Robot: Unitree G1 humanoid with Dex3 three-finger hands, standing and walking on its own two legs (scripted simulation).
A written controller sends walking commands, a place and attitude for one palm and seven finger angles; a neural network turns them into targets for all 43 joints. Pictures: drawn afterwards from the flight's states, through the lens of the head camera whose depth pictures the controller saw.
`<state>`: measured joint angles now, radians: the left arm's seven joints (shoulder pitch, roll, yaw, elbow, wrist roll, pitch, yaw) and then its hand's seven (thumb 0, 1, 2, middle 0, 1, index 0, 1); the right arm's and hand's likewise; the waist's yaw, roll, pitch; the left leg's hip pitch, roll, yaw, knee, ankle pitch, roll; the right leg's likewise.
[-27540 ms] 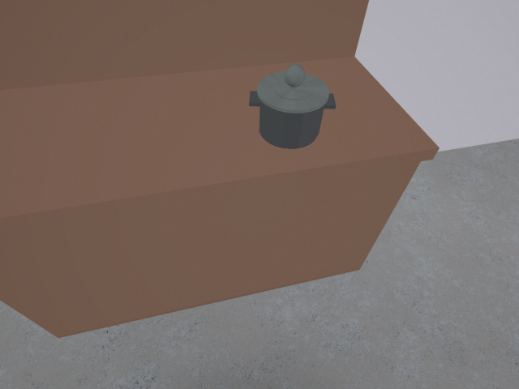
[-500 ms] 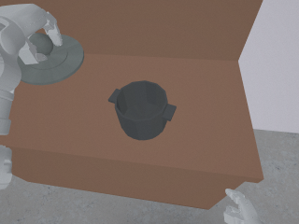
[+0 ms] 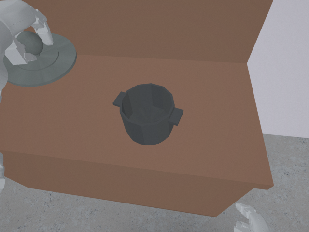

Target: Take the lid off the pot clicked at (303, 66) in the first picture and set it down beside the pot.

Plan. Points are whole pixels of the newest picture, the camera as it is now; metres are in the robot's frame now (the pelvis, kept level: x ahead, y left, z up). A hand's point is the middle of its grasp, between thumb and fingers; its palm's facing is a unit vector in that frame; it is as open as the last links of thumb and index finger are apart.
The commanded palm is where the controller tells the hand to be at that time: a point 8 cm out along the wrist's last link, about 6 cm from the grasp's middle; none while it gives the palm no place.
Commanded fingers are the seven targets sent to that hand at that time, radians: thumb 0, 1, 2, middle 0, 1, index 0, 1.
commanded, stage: lower the lid onto the table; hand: left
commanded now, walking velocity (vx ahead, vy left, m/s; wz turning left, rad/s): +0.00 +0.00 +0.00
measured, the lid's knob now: (30, 43) +0.45 +0.30 +0.25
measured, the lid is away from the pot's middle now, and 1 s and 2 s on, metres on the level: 0.25 0.24 0.25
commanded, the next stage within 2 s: none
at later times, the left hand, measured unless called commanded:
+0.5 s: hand (31, 61) +0.42 +0.30 +0.23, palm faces -0.20 -0.02 -0.98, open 7.5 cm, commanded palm +0.40 +0.29 +0.30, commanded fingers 0.00 0.57 1.12 -0.92 -0.89 -0.94 -0.90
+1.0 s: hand (44, 73) +0.42 +0.29 +0.19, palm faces -0.27 -0.03 -0.96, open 7.5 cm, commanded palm +0.40 +0.28 +0.26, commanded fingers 0.00 0.57 1.12 -0.92 -0.89 -0.94 -0.90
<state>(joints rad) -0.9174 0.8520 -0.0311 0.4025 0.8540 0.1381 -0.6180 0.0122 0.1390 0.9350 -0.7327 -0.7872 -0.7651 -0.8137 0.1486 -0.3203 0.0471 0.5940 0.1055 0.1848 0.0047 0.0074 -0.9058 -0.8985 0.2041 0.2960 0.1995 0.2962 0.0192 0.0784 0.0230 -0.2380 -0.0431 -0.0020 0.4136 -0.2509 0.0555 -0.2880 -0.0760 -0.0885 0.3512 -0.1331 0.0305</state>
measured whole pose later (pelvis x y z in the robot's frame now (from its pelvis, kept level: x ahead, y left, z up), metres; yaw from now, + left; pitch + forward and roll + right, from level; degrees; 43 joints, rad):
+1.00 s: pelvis +0.00 +0.00 +0.00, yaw +0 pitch +4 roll -1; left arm -0.81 0.80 -0.03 0.48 0.85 0.08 -0.57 0.01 0.15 0.93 -0.73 -0.79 -0.76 -0.82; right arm 0.16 -0.31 0.04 0.60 0.10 0.16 0.01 0.01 -0.91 -0.90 0.20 0.30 0.20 0.30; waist -0.01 0.07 0.03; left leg -0.24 -0.04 0.00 0.43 -0.26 0.06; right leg -0.28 -0.07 -0.09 0.35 -0.14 0.03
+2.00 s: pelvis +0.00 +0.00 +0.00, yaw +0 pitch +4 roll -2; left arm -0.74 0.77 -0.04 0.66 0.85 -0.07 -0.51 0.01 0.15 0.93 -0.72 -0.79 -0.76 -0.81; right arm 0.19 -0.31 0.04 0.65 0.09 0.14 -0.02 0.01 -0.90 -0.90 0.21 0.30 0.20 0.30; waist -0.02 0.04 0.03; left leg -0.26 -0.03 -0.01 0.47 -0.28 0.05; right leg -0.29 -0.06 -0.09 0.36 -0.14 0.03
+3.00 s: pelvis +0.02 +0.02 +0.00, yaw -1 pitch +9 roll -2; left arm -0.69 0.73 -0.01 0.81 0.90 -0.20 -0.38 0.02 0.16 0.92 -0.71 -0.79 -0.75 -0.81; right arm 0.23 -0.29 0.01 0.68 0.08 0.15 -0.02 0.00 -0.90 -0.90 0.21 0.30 0.20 0.30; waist -0.04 0.03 0.00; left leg -0.32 -0.04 0.01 0.48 -0.32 0.08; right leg -0.35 -0.07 -0.06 0.37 -0.16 0.04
